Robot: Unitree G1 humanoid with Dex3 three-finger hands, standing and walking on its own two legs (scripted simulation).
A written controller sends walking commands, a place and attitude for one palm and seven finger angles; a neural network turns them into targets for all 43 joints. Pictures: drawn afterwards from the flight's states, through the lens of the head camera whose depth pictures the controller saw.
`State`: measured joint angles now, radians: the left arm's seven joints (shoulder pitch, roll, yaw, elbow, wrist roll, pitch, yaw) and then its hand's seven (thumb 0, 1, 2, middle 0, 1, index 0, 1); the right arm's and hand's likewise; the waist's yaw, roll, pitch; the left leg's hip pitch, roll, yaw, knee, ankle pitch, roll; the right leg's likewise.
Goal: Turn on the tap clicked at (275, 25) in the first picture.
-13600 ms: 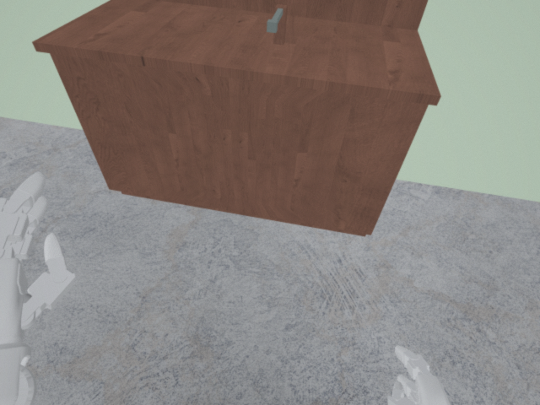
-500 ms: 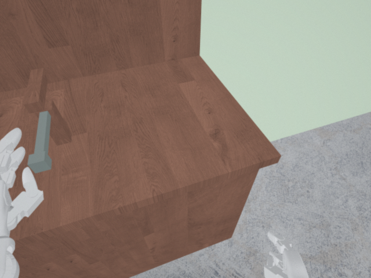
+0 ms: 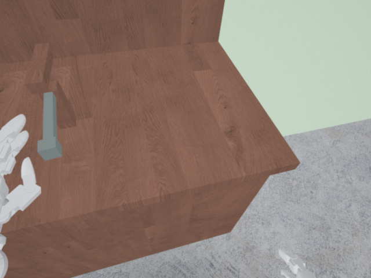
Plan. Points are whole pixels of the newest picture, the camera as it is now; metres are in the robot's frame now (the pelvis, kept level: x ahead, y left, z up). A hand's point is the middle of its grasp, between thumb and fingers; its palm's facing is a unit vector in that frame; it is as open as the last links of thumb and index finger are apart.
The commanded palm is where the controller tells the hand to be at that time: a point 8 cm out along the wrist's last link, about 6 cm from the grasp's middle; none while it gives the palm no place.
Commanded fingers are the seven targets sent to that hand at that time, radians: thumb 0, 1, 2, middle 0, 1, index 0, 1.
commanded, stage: come to a stop and stand still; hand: left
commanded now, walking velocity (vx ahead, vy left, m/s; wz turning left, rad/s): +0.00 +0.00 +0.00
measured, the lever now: (50, 148) +0.29 +0.27 +0.14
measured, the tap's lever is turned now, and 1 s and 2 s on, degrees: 5 5 5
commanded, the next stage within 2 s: look again from close up in 0.58 s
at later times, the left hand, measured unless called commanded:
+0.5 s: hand (4, 185) +0.20 +0.29 +0.16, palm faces +0.38 -0.87 -0.32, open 7.5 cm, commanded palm +0.14 +0.32 +0.18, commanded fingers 0.00 0.90 0.90 -0.20 -0.30 -0.20 -0.30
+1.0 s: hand (0, 199) +0.19 +0.29 +0.16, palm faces +0.36 -0.88 -0.32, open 7.4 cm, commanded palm +0.13 +0.32 +0.18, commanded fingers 0.00 0.90 0.90 -0.20 -0.30 -0.20 -0.30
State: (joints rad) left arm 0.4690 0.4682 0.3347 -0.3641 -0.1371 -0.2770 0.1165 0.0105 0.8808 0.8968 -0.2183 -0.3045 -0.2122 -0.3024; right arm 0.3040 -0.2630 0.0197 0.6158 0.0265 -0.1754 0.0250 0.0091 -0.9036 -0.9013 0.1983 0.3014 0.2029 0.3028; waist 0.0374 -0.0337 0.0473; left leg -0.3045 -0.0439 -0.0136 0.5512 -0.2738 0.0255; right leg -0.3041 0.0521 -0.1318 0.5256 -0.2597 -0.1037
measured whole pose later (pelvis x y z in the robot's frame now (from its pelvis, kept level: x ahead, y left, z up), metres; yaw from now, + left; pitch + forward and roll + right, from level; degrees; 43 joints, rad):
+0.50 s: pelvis -0.01 +0.04 +0.01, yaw +1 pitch +1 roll +0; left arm 0.40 0.41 0.33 -0.42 -0.14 -0.22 0.11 0.01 0.89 0.90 -0.21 -0.30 -0.21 -0.30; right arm 0.21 -0.23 0.03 0.57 0.04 -0.15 0.03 0.01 -0.90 -0.90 0.20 0.30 0.21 0.30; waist 0.05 -0.04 0.05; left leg -0.27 -0.10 -0.01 0.46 -0.20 0.07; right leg -0.28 -0.01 -0.12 0.48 -0.22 -0.04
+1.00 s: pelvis -0.02 +0.03 +0.01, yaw +2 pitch +0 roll +0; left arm 0.44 0.42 0.32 -0.42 -0.15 -0.20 0.10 0.01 0.89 0.90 -0.21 -0.30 -0.21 -0.30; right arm 0.23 -0.23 0.03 0.59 0.05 -0.15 0.01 0.01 -0.90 -0.90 0.20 0.30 0.21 0.30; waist 0.02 -0.02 0.03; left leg -0.27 -0.09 -0.02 0.46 -0.19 0.06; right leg -0.26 0.01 -0.14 0.44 -0.18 -0.05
